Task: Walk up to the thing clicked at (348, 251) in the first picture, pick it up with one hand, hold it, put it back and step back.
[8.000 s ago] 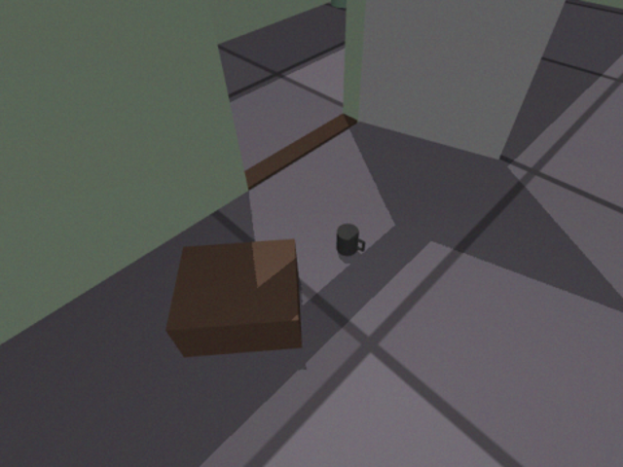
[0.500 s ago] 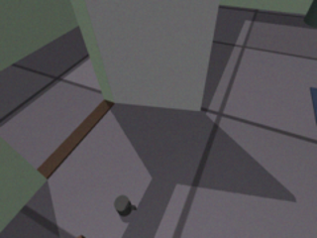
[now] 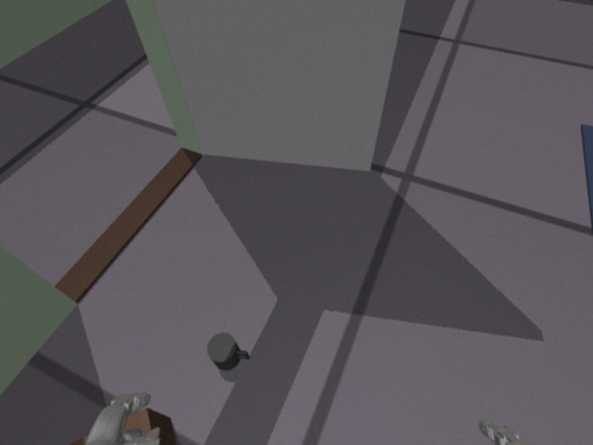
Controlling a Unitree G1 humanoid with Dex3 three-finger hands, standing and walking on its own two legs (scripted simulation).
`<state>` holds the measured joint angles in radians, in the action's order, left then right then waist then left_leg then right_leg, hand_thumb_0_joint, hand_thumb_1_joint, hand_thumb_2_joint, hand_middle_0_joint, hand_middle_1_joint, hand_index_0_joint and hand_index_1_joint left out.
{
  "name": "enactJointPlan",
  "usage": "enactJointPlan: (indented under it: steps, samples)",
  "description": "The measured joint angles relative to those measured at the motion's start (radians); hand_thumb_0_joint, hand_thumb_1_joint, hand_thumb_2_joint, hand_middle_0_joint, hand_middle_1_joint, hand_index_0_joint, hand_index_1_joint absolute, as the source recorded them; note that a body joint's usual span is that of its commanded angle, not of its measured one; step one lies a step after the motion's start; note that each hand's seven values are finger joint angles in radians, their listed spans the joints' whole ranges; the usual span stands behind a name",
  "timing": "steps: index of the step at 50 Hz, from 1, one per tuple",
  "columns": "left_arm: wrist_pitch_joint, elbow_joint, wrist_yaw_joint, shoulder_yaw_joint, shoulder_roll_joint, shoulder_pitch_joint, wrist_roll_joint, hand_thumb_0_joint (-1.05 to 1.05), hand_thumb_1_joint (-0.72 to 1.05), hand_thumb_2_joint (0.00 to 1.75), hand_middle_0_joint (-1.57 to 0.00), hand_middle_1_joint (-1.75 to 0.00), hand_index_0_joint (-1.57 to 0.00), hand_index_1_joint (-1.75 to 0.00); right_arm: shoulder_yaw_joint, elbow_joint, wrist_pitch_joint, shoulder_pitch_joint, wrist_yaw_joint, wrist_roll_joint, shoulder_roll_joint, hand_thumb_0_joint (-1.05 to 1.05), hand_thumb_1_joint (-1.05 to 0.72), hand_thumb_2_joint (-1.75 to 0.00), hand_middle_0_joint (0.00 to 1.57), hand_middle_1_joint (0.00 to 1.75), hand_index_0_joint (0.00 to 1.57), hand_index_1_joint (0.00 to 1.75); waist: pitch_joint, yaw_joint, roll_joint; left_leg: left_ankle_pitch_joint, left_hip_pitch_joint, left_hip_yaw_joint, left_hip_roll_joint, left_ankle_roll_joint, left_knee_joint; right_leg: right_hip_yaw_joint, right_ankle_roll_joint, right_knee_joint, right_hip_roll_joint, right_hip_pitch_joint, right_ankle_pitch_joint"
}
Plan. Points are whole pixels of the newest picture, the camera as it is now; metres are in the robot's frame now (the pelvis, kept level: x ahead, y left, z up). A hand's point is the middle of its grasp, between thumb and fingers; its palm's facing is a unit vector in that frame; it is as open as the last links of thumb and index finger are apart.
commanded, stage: rise first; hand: left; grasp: from above
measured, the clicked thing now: (229, 352) +0.44 +0.25 -0.71
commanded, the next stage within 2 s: none
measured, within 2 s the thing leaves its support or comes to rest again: neither
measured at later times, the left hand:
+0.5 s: hand out of the picture +0.14 +0.26 -0.21, palm faces -0.17 -0.87 -0.46, open 14.0 cm
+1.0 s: hand (167, 427) +0.20 +0.29 -0.34, palm faces -0.41 -0.60 -0.68, open 14.0 cm
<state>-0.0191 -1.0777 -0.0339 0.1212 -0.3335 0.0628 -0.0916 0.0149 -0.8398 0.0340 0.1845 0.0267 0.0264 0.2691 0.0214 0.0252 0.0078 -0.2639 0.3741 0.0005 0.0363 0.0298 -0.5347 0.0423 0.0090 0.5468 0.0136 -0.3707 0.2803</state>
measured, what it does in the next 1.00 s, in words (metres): lowers itself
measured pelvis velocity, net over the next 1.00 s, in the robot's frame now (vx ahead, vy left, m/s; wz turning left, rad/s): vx -0.04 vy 0.01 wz -0.02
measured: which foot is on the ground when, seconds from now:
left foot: down 0.00-1.00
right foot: down 0.00-1.00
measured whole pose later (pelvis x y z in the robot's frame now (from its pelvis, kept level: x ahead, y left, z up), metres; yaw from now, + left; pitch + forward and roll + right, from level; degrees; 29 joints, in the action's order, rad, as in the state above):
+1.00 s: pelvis -0.04 +0.01 -0.20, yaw -1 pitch +30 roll -1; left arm -0.02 -0.62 0.06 0.11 -0.43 0.05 -0.56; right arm 0.05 -0.60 0.21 0.10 -0.01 0.00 0.29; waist -0.19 0.04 0.00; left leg -0.67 1.51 -0.03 0.03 0.02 -1.66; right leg 0.03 0.00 1.64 0.03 -1.49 0.68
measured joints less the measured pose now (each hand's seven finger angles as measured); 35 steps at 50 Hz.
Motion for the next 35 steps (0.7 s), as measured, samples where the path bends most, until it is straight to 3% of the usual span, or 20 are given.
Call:
enactJointPlan:
  steps: [3, 6, 10, 15, 22, 35]
  samples:
    - [0.029, 0.064, 0.004, 0.021, -0.001, -0.014, -0.043, 0.01, 0.35, 0.96, -0.1, -0.81, -0.12, -0.79, 0.01, 0.052, -0.006, 0.029, -0.007, -0.003, -0.022, 0.01, -0.92, -0.9, 0.21, 0.3, 0.2, 0.3, -0.026, 0.002, 0.005, -0.033, 0.054, 0.007, 0.001, -0.002, -0.063, -0.009, -0.002, 0.06, 0.001, -0.056, 0.028]
    - [0.079, 0.121, 0.022, 0.014, 0.011, -0.043, -0.068, 0.0, 0.14, 0.97, -0.08, -0.92, -0.1, -0.9, 0.012, 0.095, -0.015, 0.055, -0.013, 0.001, -0.026, 0.01, -0.92, -0.9, 0.21, 0.3, 0.2, 0.3, -0.048, 0.005, -0.003, -0.062, 0.093, 0.008, -0.001, -0.008, -0.115, -0.011, -0.008, 0.102, 0.004, -0.09, 0.052]
    - [0.136, 0.192, 0.04, 0.005, 0.024, -0.091, -0.083, 0.0, -0.14, 0.97, -0.07, -1.01, -0.09, -0.99, 0.016, 0.144, -0.007, 0.065, -0.019, 0.0, -0.025, 0.01, -0.91, -0.9, 0.21, 0.3, 0.2, 0.3, -0.071, 0.008, -0.013, -0.105, 0.164, 0.01, -0.003, -0.015, -0.199, -0.015, -0.015, 0.175, 0.007, -0.157, 0.087]
    - [0.153, 0.307, 0.046, 0.006, 0.038, -0.155, -0.107, 0.0, -0.37, 0.98, -0.07, -1.06, -0.09, -1.05, 0.025, 0.194, 0.028, 0.059, -0.02, -0.009, -0.024, 0.01, -0.9, -0.9, 0.21, 0.3, 0.2, 0.3, -0.095, 0.003, -0.01, -0.168, 0.29, 0.009, -0.004, -0.021, -0.34, -0.018, -0.022, 0.308, 0.011, -0.279, 0.146]
    - [0.175, 0.49, 0.056, -0.005, 0.043, -0.243, -0.162, 0.0, -0.5, 0.99, -0.07, -1.08, -0.08, -1.07, 0.029, 0.239, 0.057, 0.028, -0.016, -0.018, -0.032, 0.01, -0.89, -0.89, 0.21, 0.3, 0.2, 0.3, -0.121, -0.004, -0.008, -0.241, 0.434, -0.001, -0.001, -0.024, -0.508, -0.015, -0.026, 0.464, 0.011, -0.415, 0.214]
    - [0.255, 0.669, 0.058, -0.023, 0.029, -0.334, -0.198, 0.0, -0.54, 0.98, -0.07, -1.07, -0.09, -1.06, 0.006, 0.311, 0.106, 0.005, -0.011, -0.025, -0.045, 0.01, -0.9, -0.89, 0.21, 0.3, 0.2, 0.3, -0.149, 0.003, -0.02, -0.288, 0.596, -0.023, 0.0, -0.021, -0.656, 0.002, -0.022, 0.605, 0.011, -0.567, 0.263]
